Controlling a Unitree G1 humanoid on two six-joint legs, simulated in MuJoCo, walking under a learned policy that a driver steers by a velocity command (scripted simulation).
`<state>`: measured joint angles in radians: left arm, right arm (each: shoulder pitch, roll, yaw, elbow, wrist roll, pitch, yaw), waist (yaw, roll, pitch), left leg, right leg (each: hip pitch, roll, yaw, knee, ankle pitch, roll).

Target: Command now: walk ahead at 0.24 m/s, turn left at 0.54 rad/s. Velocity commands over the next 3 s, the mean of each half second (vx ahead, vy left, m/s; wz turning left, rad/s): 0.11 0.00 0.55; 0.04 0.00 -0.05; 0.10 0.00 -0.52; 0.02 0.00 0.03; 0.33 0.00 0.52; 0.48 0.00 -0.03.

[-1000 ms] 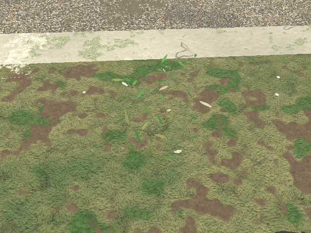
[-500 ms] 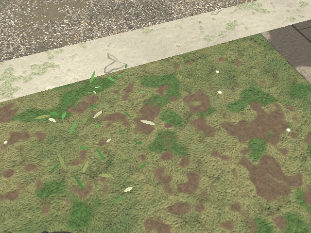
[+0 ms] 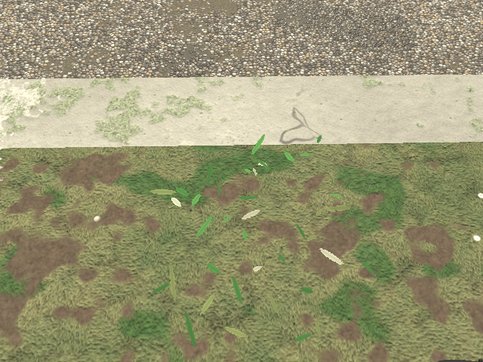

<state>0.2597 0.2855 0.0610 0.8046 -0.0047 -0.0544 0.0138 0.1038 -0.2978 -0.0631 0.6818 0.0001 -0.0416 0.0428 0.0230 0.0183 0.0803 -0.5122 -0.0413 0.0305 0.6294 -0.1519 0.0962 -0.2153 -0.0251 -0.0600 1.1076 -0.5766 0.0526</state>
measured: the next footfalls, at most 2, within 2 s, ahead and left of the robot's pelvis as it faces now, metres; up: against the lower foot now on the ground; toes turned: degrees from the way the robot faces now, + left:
right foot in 0.44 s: +0.26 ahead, -0.13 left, +0.00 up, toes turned +22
left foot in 0.76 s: +0.13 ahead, +0.11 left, +0.00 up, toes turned +15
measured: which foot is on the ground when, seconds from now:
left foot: down 0.00-0.44, up 0.46-0.74, down 0.76-1.00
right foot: up 0.00-0.42, down 0.44-0.80, up 0.82-1.00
